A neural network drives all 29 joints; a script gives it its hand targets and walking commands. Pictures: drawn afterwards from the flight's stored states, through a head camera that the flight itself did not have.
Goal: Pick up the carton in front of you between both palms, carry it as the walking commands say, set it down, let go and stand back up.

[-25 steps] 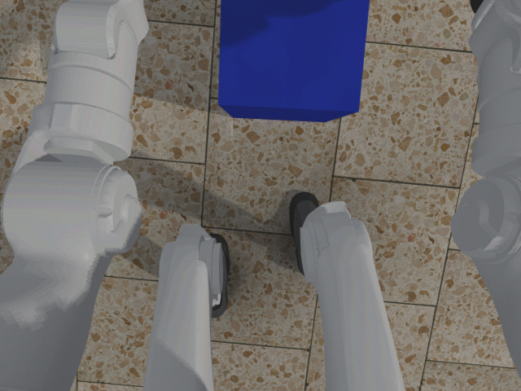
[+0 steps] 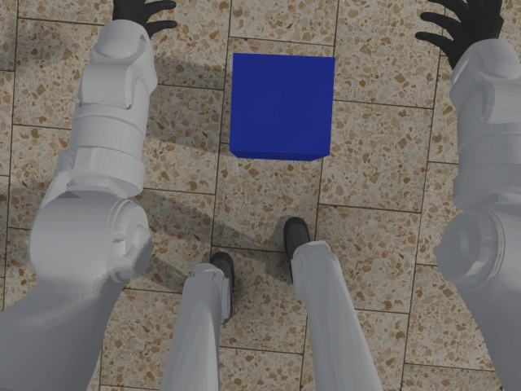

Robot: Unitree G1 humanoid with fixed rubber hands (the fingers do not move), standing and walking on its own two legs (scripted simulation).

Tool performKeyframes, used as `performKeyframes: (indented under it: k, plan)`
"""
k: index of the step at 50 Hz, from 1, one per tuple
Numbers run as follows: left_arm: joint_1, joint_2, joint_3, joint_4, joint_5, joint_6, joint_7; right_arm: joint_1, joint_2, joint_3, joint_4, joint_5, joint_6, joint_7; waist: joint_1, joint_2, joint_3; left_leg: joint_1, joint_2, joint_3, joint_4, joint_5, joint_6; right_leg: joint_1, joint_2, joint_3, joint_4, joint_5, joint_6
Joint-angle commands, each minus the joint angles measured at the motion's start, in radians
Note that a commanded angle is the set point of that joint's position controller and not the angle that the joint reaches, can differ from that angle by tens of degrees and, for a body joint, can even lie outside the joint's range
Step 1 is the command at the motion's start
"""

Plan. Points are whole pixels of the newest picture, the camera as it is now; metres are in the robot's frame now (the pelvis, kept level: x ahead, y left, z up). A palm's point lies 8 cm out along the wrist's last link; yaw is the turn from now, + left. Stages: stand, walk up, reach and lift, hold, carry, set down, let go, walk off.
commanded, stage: let go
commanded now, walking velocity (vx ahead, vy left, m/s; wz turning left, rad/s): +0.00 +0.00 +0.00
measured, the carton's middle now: (278, 116) +0.53 -0.11 -0.50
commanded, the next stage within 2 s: stand in 1.42 s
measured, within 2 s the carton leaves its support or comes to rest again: neither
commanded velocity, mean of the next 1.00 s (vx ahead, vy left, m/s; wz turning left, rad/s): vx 0.00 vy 0.00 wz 0.00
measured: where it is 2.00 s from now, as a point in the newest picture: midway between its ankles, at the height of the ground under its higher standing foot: (260, 282)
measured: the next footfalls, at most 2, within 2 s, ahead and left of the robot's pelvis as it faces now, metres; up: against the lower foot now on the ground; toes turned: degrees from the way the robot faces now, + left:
none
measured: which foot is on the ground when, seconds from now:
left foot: down 0.00-1.00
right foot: down 0.00-1.00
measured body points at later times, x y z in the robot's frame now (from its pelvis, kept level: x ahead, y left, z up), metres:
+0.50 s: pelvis +0.05 -0.02 +0.10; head +0.26 -0.05 +0.50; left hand +0.43 +0.13 -0.01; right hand +0.36 -0.30 -0.01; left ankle +0.04 +0.13 -0.59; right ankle +0.11 -0.12 -0.59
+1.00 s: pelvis +0.09 +0.01 +0.15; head +0.13 +0.01 +0.60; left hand +0.29 +0.23 +0.07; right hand +0.25 -0.24 +0.07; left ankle +0.04 +0.13 -0.59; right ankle +0.11 -0.12 -0.59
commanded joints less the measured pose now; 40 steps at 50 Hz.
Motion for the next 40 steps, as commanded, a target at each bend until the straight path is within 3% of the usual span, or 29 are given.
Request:
performKeyframes:
  k: [1,7,14,22,30,35,40]
  plan:
    - [-0.17,0.055,0.027,-0.111,0.045,-0.023,0.005,-0.15,-0.125,-0.013,-0.107,-0.037,-0.028,0.016,-0.038,0.003,-1.065,0.258,-0.043,0.076,-0.214,0.214,-0.042,1.008,0.043,-0.075,-0.061,0.454,0.018]
    - [0.107,-0.041,0.031,-0.271,0.096,-0.031,0.044,0.1,-0.116,0.038,-0.221,-0.09,-0.045,0.059,-0.022,-0.024,-1.134,0.409,-0.043,0.073,-0.322,0.328,-0.049,1.228,0.041,-0.059,-0.15,0.572,0.002]
    - [0.418,-0.084,-0.022,-0.449,0.071,-0.087,0.038,0.407,-0.08,0.12,-0.358,-0.06,-0.085,0.08,-0.015,-0.07,-0.966,0.409,-0.029,0.07,-0.452,0.248,-0.037,1.452,0.024,-0.004,-0.265,0.579,-0.009]
    - [0.771,-0.078,-0.046,-0.418,0.059,-0.166,-0.017,0.757,0.005,0.209,-0.389,0.01,-0.147,0.073,0.029,-0.086,-0.742,0.535,0.0,0.057,-0.562,0.167,-0.013,1.579,0.002,0.041,-0.401,0.479,0.004]
    - [1.058,-0.049,-0.081,-0.415,0.038,-0.24,-0.062,1.069,0.035,0.284,-0.473,0.045,-0.21,0.035,0.05,-0.116,-0.549,0.75,0.02,0.044,-0.668,0.151,0.016,1.661,-0.001,0.034,-0.525,0.396,0.015]
    - [1.215,-0.034,-0.119,-0.442,0.02,-0.27,-0.081,1.26,0.048,0.324,-0.52,0.059,-0.231,0.02,0.061,-0.094,-0.41,0.956,0.034,0.031,-0.749,0.175,0.029,1.673,0.011,0.013,-0.609,0.329,0.015]
    - [1.348,-0.014,-0.157,-0.477,0.006,-0.284,-0.096,1.391,0.045,0.359,-0.546,0.075,-0.235,0.012,0.075,-0.033,-0.255,1.122,0.048,0.016,-0.84,0.226,0.027,1.702,0.034,-0.014,-0.685,0.288,0.014]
